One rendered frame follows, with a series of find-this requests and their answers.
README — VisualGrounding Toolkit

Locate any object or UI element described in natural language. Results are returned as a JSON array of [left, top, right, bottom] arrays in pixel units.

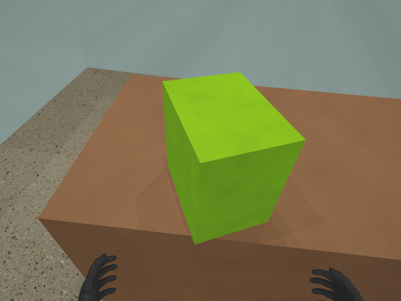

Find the robot right hand
[[310, 268, 364, 301]]

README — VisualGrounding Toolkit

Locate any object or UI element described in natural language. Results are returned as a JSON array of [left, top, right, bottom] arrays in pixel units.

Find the carton
[[162, 72, 305, 245]]

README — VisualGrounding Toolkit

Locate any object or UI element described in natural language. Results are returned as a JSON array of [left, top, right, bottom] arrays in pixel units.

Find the robot left hand
[[78, 253, 118, 301]]

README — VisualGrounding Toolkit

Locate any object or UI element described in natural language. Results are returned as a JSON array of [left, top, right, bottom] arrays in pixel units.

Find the pedestal
[[38, 75, 401, 301]]

